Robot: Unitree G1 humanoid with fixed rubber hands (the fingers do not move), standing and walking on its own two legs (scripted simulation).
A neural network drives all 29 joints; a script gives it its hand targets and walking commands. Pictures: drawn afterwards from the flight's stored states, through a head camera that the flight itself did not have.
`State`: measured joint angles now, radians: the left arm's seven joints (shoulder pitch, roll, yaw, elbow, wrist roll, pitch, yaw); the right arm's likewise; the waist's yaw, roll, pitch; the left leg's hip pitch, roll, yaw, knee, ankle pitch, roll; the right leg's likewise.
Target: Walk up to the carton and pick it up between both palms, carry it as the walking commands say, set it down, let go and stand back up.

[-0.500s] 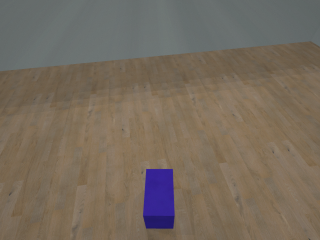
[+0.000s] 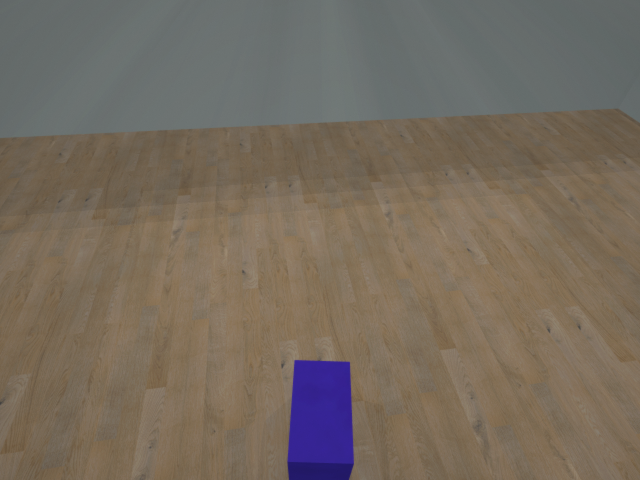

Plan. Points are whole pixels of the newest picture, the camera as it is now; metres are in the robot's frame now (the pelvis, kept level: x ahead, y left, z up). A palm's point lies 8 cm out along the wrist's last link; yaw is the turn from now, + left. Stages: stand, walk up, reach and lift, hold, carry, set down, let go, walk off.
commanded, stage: walk up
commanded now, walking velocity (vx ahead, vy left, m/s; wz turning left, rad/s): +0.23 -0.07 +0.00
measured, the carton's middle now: (320, 422) +0.44 +0.00 -0.65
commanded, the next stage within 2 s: none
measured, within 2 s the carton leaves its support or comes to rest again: neither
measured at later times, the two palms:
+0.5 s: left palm out of the picture +0.14 +0.26 -0.12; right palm out of the picture +0.16 -0.24 -0.12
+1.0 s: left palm out of the picture +0.06 +0.28 -0.14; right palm out of the picture +0.09 -0.22 -0.09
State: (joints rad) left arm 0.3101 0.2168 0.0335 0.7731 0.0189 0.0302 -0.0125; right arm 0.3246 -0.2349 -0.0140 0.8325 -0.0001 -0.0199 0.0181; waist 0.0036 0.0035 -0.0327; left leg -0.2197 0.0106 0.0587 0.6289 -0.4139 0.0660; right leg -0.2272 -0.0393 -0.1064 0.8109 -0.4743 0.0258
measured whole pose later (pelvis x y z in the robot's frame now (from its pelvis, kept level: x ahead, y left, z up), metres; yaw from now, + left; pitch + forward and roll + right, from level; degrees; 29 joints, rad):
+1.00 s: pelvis +0.01 +0.04 +0.01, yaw +1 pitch +1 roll -4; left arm 0.28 0.24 0.03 0.77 0.01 0.11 0.00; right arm 0.21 -0.23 -0.01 0.83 0.00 0.02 -0.02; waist 0.01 -0.02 0.10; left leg -0.41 0.02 0.04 0.50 -0.12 0.09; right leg -0.32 0.00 -0.10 0.91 -0.51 0.02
